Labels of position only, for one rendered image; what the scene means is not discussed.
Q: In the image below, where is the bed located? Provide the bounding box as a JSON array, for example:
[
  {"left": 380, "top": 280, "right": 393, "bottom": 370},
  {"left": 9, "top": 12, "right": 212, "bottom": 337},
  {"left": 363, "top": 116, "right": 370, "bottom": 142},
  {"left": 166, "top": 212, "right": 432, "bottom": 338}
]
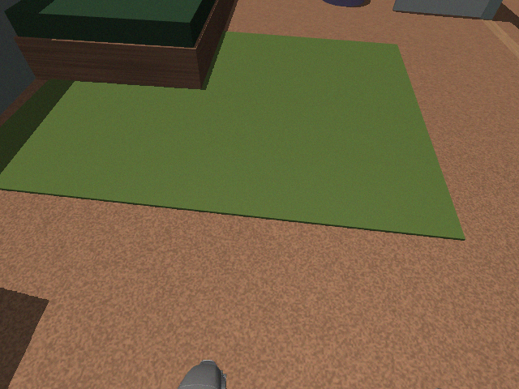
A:
[{"left": 4, "top": 0, "right": 234, "bottom": 89}]

